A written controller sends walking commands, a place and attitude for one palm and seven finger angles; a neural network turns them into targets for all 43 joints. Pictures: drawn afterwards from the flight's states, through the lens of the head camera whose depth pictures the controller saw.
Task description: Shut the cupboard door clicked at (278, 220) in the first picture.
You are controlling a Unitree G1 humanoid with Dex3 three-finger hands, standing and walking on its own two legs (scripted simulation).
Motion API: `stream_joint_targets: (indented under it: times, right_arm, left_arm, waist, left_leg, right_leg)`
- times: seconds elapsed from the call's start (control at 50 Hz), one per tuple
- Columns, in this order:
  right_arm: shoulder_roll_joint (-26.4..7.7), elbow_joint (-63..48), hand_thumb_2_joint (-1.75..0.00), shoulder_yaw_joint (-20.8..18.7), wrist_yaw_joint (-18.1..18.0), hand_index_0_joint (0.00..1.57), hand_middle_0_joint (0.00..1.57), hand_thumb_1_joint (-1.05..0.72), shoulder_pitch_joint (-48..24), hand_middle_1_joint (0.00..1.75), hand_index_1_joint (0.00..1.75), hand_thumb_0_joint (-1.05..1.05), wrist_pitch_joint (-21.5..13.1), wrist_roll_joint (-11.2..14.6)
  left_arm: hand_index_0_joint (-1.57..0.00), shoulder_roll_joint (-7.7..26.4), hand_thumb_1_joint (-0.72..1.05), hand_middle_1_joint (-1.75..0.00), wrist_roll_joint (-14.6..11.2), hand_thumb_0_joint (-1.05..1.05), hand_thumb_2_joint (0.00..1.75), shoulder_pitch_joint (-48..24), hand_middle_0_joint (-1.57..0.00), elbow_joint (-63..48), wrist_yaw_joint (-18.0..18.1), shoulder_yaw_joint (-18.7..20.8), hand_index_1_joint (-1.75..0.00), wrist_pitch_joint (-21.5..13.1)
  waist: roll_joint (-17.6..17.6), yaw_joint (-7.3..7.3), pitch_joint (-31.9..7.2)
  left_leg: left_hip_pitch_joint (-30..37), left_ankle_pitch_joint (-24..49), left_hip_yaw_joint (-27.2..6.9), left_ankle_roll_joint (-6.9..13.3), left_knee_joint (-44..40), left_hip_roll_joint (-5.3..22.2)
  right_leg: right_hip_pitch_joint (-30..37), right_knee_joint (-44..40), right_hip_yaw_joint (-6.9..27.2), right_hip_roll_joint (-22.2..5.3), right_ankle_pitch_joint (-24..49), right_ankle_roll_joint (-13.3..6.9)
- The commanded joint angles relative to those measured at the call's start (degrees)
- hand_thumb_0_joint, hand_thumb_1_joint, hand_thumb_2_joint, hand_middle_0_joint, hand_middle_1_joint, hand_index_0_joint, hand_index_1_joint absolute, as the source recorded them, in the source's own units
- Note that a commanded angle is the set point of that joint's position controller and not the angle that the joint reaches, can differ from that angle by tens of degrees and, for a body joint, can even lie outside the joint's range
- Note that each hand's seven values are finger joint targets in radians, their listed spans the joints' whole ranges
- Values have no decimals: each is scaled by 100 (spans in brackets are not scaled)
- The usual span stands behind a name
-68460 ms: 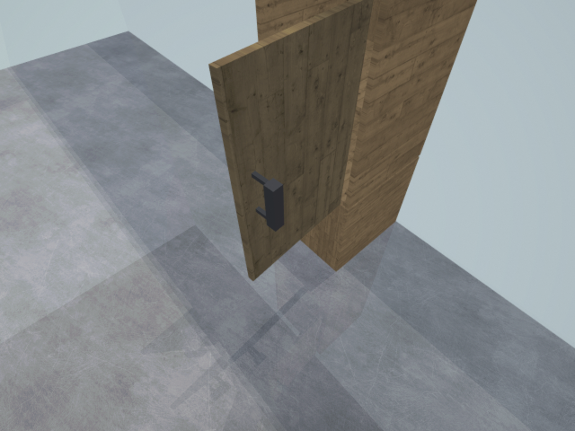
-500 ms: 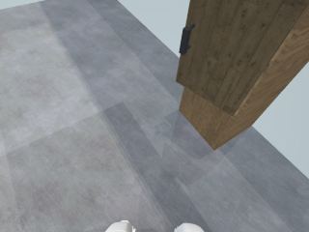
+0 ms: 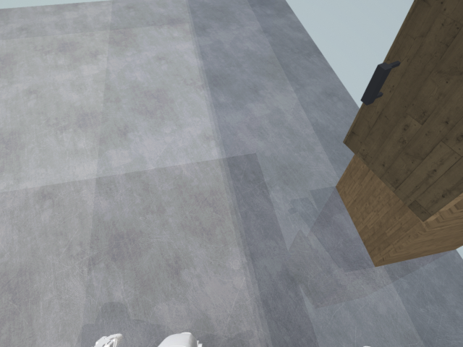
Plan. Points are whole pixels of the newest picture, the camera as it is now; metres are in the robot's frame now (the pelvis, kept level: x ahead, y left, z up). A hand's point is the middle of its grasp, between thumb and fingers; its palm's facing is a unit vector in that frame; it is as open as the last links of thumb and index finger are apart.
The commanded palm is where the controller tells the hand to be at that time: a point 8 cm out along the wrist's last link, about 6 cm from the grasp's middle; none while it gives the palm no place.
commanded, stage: walk to a spot facing it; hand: left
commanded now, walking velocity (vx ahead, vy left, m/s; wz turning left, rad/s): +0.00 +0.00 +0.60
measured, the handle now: (381, 82) +0.78 -0.40 -0.03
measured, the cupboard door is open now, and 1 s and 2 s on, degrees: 16 16 16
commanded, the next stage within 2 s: turn to face it in 1.20 s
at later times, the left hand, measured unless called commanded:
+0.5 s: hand out of the picture +0.00 +0.20 -0.14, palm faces +0.33 -0.89 -0.30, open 7.4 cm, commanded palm none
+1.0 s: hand out of the picture +0.05 +0.29 -0.15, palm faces +0.58 -0.78 -0.24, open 7.4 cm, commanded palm none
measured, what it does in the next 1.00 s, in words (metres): walks ahead, turning left: left foot, then right foot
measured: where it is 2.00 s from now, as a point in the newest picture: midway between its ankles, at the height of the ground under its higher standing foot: (186, 310)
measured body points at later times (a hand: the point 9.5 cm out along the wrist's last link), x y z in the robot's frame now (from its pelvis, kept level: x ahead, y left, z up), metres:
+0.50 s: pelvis +0.01 -0.02 +0.01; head +0.05 -0.04 +0.46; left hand -0.01 +0.24 -0.12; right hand +0.15 -0.25 -0.15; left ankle -0.04 +0.11 -0.64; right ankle +0.03 -0.13 -0.73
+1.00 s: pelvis +0.11 +0.07 +0.01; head +0.15 +0.09 +0.46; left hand +0.02 +0.33 -0.13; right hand +0.29 -0.10 -0.14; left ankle +0.03 +0.15 -0.73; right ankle +0.24 -0.02 -0.69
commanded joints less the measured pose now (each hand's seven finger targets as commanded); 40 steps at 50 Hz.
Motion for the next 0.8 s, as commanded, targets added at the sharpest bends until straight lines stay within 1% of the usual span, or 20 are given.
stream_joint_targets:
  times: [0.0,0.02,0.04,0.08,0.12,0.22,0.28,0.3,0.32,0.34,0.38,0.42,0.46,0.62,0.66,0.7,0.72,0.74,0.76,0.78]
  right_arm:
    - [-783,-347,-90,-119,5,20,20,-90,566,30,30,0,-292,-43]
    - [-1411,-313,-90,-271,-36,20,20,-90,873,30,30,0,-296,-67]
    - [-1479,-187,-90,-284,-104,20,20,-90,1228,30,30,0,-265,-79]
    - [-1157,-188,-90,-182,-240,20,20,-90,927,30,30,0,-302,-102]
    - [-1000,-331,-90,-113,-270,20,20,-90,459,30,30,0,-320,-99]
    - [-1027,-353,-90,-139,-239,20,20,-90,239,30,30,0,-254,-114]
    - [-1009,-460,-90,-158,-197,20,20,-90,-113,30,30,0,-190,-105]
    - [-898,-520,-90,-149,-180,20,20,-90,-296,30,30,0,-172,-72]
    - [-533,-620,-90,-107,-132,20,20,-90,-264,30,30,0,-169,-11]
    - [-298,-737,-90,-62,-101,20,20,-90,-346,30,30,0,-208,-48]
    - [-508,-626,-90,-140,-15,20,20,-90,-213,30,30,0,-163,-122]
    - [-413,-436,-90,-129,103,20,20,-90,34,30,30,0,-149,-122]
    - [-227,-392,-90,-73,158,20,20,-90,-45,30,30,0,-182,-89]
    - [23,-576,-90,62,226,20,20,-90,-750,30,30,0,-363,-39]
    - [-6,-557,-90,79,217,20,20,-90,-578,30,30,0,-435,-42]
    - [-263,-304,-90,20,151,20,20,-90,327,30,30,0,-517,-89]
    - [-852,-115,-90,-132,83,20,20,-90,1102,30,30,0,-547,-124]
    - [-1533,55,-90,-312,-20,20,20,-90,1905,30,30,0,-558,-150]
    - [-1557,275,-90,-277,-84,20,20,-90,2209,30,30,0,-542,-118]
    - [-1378,186,-90,-203,-144,20,20,-90,1864,30,30,0,-570,-110]
  left_arm:
    - [-20,1087,90,-30,-75,0,90,458,-20,-346,35,362,-30,-25]
    - [-20,687,90,-30,-82,0,90,321,-20,-570,-10,213,-30,-12]
    - [-20,733,90,-30,-26,0,90,-122,-20,-767,11,168,-30,44]
    - [-20,729,90,-30,-42,0,90,-439,-20,-676,44,225,-30,74]
    - [-20,722,90,-30,-60,0,90,-236,-20,-550,-19,232,-30,80]
    - [-20,636,90,-30,-87,0,90,-71,-20,-497,-43,211,-30,86]
    - [-20,630,90,-30,-71,0,90,584,-20,-325,-73,250,-30,37]
    - [-20,781,90,-30,-34,0,90,1014,-20,-196,-82,309,-30,-9]
    - [-20,1263,90,-30,77,0,90,1351,-20,-184,-52,410,-30,-88]
    - [-20,1569,90,-30,53,0,90,1197,-20,-281,-15,397,-30,-60]
    - [-20,1246,90,-30,-21,0,90,343,-20,-474,20,360,-30,-165]
    - [-20,921,90,-30,-14,0,90,-62,-20,-474,13,284,-30,-268]
    - [-20,872,90,-30,-9,0,90,243,-20,-321,2,287,-30,-355]
    - [-20,1055,90,-30,33,0,90,1192,-20,265,-69,390,-30,-412]
    - [-20,1165,90,-30,29,0,90,1134,-20,256,-90,424,-30,-404]
    - [-20,1186,90,-30,-43,0,90,936,-20,240,-128,420,-30,-383]
    - [-20,870,90,-30,-60,0,90,941,-20,139,-184,371,-30,-369]
    - [-20,584,90,-30,-65,0,90,445,-20,-301,-262,246,-30,-360]
    - [-20,699,90,-30,-4,0,90,-285,-20,-559,-222,228,-30,-354]
    - [-20,586,90,-30,-24,0,90,-346,-20,-528,-185,250,-30,-352]
  waist:
    - [363,-96,-1369]
    - [2058,-264,-1449]
    - [1403,-477,-1407]
    - [1620,-350,-1105]
    - [1163,-90,-1056]
    - [1047,-13,-909]
    - [1010,289,-931]
    - [659,518,-909]
    - [-816,713,-890]
    - [-1797,719,-509]
    - [-1238,173,-174]
    - [-923,-85,-203]
    - [-799,56,-352]
    - [-910,520,-348]
    - [-845,439,-461]
    - [-358,-73,-871]
    - [892,-437,-1336]
    - [2140,-853,-1431]
    - [1319,-991,-1228]
    - [1146,-745,-1056]
  left_leg:
    - [1797,2633,-714,380,-2098,648]
    - [2608,5099,-2482,1130,-2115,2116]
    - [2310,5091,-2577,1589,-2127,2394]
    - [1778,4772,-2202,1399,-2107,1779]
    - [1630,4292,-1800,1231,-2090,1383]
    - [1001,3004,-1990,1172,-2270,1161]
    - [5,643,-2161,999,-2290,839]
    - [-775,-432,-1947,805,-1916,486]
    - [-1962,-1135,-1237,401,-350,-316]
    - [-2331,-1138,-646,166,1524,-640]
    - [-2018,-138,-973,173,2895,7]
    - [-1671,511,-686,78,2842,273]
    - [-1436,615,-371,26,2095,273]
    - [-1036,222,242,200,-303,270]
    - [-428,215,433,290,-850,156]
    - [1390,785,691,413,-1768,-154]
    - [2850,425,-665,793,-2160,705]
    - [3772,938,-3018,1529,-2662,2256]
    - [3354,1120,-3194,1805,-2754,2516]
    - [2795,796,-2808,1691,-2763,2317]
  right_leg:
    - [-258,999,96,-627,2224,-72]
    - [-1770,2189,50,135,-1483,311]
    - [-1963,2845,657,193,-1774,225]
    - [-2076,3222,1050,208,-1103,224]
    - [-1869,2919,1038,288,-635,265]
    - [-1010,1440,877,616,-575,200]
    - [266,178,652,862,-71,146]
    - [1133,-624,723,761,-43,114]
    - [1852,-1934,2212,-390,-1641,-268]
    - [1135,-2826,3900,-1753,-2575,-799]
    - [-93,-2853,3587,-1608,-2637,-918]
    - [-156,-2549,2015,-1167,-1327,-744]
    - [299,-2370,1259,-959,-208,-705]
    - [1421,-1939,555,-1385,1143,-725]
    - [1307,-1607,367,-1439,1429,-662]
    - [531,-284,-290,-1084,1802,-345]
    - [-708,1372,-615,-588,1027,-21]
    - [-2735,3006,-319,152,-1445,235]
    - [-3115,3525,519,47,-1458,90]
    - [-3062,3608,753,-52,-1114,51]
